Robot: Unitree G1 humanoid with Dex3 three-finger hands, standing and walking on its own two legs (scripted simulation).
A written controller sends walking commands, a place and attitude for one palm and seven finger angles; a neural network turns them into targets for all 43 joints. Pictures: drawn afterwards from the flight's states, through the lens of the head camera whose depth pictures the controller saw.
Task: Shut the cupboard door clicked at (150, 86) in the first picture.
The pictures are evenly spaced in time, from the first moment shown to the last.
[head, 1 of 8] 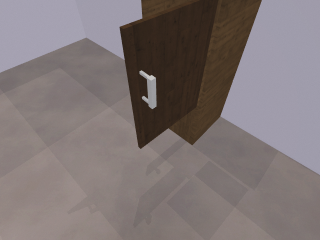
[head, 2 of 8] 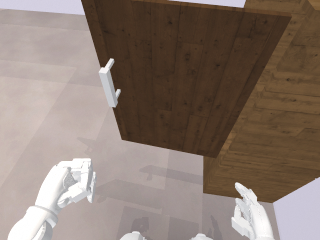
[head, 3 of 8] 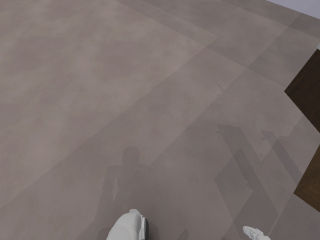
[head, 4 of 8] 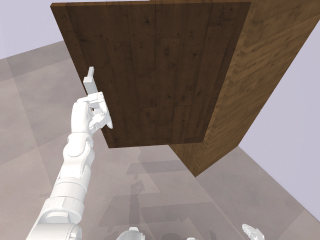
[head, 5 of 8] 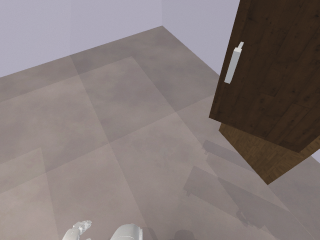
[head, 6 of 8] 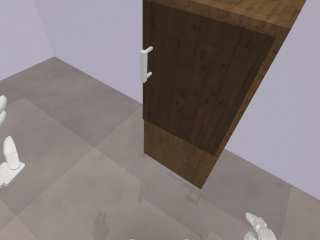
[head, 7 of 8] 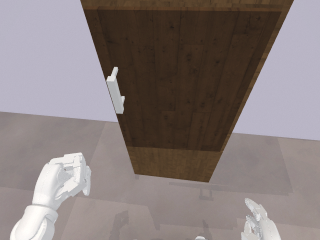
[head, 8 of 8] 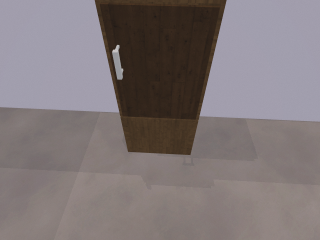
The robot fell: no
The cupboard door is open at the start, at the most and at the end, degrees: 86 86 0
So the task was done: yes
